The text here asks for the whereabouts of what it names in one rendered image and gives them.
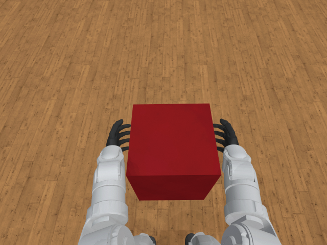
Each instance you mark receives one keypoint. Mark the carton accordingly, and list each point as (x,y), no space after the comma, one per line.
(172,152)

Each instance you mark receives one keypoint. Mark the right robot upper arm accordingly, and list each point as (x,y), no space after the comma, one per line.
(241,234)

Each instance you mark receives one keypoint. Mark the left robot hand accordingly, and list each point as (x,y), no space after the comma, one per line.
(114,135)

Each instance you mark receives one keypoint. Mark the right robot thigh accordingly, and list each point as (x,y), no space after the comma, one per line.
(203,240)

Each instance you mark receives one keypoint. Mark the robot left forearm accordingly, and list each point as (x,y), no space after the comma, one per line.
(108,206)

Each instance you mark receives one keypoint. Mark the robot right shin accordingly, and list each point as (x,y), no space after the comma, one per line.
(199,233)

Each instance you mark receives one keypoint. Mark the left robot upper arm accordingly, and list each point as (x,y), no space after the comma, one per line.
(116,234)

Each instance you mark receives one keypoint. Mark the robot right forearm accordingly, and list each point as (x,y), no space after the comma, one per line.
(243,200)

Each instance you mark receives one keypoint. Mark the right robot hand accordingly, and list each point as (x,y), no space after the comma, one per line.
(228,135)

